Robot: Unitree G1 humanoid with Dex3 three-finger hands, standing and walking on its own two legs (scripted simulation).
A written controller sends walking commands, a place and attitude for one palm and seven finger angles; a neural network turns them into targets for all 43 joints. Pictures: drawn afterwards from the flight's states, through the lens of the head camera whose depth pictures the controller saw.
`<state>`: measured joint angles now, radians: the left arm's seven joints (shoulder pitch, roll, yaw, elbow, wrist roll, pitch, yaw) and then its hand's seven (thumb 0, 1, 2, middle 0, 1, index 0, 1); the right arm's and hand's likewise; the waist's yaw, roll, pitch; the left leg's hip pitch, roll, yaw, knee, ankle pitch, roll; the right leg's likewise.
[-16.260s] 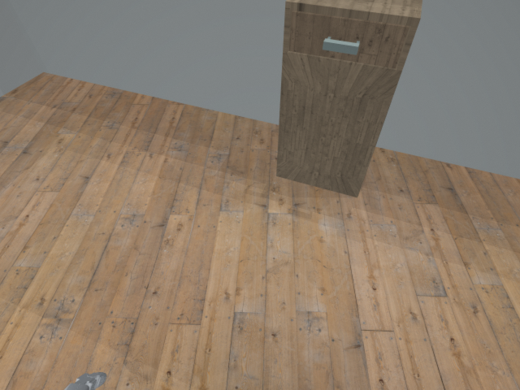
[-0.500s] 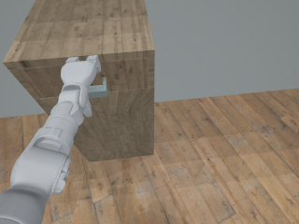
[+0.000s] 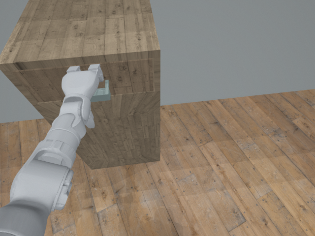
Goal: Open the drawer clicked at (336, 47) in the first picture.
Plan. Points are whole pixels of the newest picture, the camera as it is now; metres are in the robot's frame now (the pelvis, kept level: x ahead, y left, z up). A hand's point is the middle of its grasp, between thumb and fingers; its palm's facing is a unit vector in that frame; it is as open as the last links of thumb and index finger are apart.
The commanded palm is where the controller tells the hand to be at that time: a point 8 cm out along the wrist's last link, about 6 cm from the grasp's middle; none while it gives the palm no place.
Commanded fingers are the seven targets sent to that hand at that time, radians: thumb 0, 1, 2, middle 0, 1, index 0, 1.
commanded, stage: lower the fingers behind the handle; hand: left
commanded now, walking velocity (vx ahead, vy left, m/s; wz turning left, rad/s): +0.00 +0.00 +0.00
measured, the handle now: (90, 90) +0.54 +0.19 +0.02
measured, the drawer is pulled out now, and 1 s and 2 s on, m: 0.00 0.00 0.00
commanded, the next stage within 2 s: close the thumb around the handle in 1.28 s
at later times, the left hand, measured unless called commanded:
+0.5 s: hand (89, 105) +0.48 +0.18 +0.02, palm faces -0.04 -0.04 -1.00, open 13.8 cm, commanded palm +0.46 +0.19 +0.08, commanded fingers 0.00 -0.50 0.30 -0.30 -1.20 -0.30 -1.20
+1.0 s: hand (90, 109) +0.48 +0.18 +0.00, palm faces -0.03 -0.03 -1.00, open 13.9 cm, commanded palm +0.46 +0.18 +0.05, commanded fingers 0.00 -0.50 0.30 -0.30 -1.20 -0.30 -1.20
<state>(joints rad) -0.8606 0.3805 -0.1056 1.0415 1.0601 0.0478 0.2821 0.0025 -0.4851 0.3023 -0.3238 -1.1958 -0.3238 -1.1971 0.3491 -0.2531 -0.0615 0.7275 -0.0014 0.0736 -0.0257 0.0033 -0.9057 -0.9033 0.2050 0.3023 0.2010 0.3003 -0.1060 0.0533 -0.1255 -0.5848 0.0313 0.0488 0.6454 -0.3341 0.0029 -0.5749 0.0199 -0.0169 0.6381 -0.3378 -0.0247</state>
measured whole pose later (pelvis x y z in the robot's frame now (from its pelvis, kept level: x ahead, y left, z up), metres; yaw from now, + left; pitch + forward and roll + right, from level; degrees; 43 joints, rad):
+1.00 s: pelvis -0.02 +0.01 -0.02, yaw -1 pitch +20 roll -1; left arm -0.89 0.38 -0.08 1.15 1.09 0.06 0.40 0.00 -0.49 0.30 -0.31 -1.19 -0.30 -1.19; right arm 0.36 -0.24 -0.06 0.75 -0.03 0.04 -0.01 0.00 -0.91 -0.90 0.21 0.30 0.20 0.30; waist -0.14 0.05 -0.15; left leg -0.78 0.04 0.05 0.81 -0.38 0.02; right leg -0.76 0.02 -0.02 0.77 -0.37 -0.01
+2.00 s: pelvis -0.01 +0.01 -0.02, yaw +0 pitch +21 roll -1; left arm -0.91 0.38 -0.11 1.15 1.07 0.09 0.38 0.00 0.62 0.78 -0.37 -1.32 -0.38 -1.33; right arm 0.36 -0.24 -0.06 0.74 -0.02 0.05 -0.01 0.00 -0.91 -0.90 0.21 0.30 0.20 0.30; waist -0.14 0.06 -0.15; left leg -0.78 0.04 0.04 0.81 -0.39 0.01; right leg -0.76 0.03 -0.02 0.77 -0.38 -0.02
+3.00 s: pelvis -0.01 +0.00 -0.01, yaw +0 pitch +18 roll -1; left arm -0.79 0.32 -0.13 1.06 1.08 0.09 0.41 0.00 0.62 0.78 -0.34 -1.35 -0.36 -1.35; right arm 0.29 -0.23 -0.06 0.73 -0.02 0.07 -0.02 0.00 -0.91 -0.90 0.20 0.30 0.20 0.30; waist -0.09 0.05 -0.14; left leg -0.70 0.03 0.03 0.77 -0.38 0.00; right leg -0.68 0.02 -0.03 0.75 -0.38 -0.02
